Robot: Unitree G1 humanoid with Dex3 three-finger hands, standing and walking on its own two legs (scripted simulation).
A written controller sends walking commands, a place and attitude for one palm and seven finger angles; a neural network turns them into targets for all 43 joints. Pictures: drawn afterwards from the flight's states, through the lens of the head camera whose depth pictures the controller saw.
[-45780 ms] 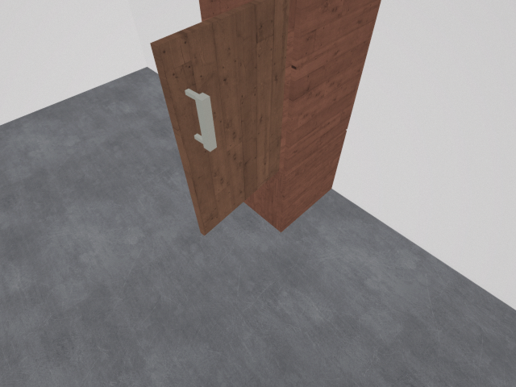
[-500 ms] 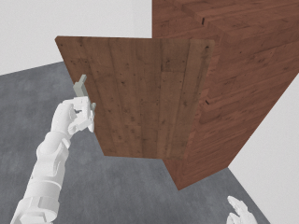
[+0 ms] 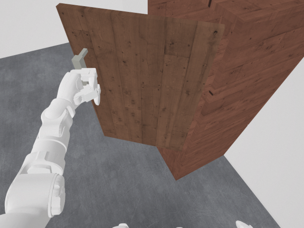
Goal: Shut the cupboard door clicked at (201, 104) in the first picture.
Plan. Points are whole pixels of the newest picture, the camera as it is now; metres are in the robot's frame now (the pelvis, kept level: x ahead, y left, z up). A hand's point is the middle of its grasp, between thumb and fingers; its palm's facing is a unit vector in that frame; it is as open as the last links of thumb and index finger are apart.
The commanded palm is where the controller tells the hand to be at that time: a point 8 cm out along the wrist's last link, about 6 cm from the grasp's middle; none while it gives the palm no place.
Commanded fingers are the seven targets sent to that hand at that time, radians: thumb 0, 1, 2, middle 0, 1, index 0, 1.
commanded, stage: push the door shut along its arc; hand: left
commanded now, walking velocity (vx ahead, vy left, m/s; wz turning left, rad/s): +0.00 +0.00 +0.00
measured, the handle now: (87, 72) +0.52 +0.18 +0.11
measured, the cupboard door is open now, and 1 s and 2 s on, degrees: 51 39 27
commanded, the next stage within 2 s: pull the fist back off the door in 1.16 s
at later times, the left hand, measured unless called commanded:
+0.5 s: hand (117, 75) +0.50 +0.09 +0.12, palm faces -0.34 -0.94 -0.01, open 3.1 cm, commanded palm +0.50 +0.14 +0.11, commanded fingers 0.00 0.90 0.90 -1.30 -1.50 -1.30 -1.50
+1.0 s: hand (123, 69) +0.52 +0.07 +0.12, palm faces -0.43 -0.90 -0.01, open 3.4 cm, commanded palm +0.54 +0.11 +0.11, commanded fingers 0.00 0.90 0.90 -1.30 -1.50 -1.30 -1.50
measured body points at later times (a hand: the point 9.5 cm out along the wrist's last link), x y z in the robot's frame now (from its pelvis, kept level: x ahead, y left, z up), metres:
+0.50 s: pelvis +0.00 -0.01 -0.01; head +0.09 -0.01 +0.43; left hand +0.51 +0.14 +0.12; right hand +0.01 -0.28 -0.13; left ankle +0.03 +0.10 -0.71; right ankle -0.01 -0.12 -0.71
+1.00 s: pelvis +0.00 -0.01 -0.02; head +0.11 -0.01 +0.41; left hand +0.54 +0.12 +0.12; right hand +0.00 -0.30 -0.13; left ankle +0.03 +0.10 -0.71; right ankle -0.01 -0.12 -0.71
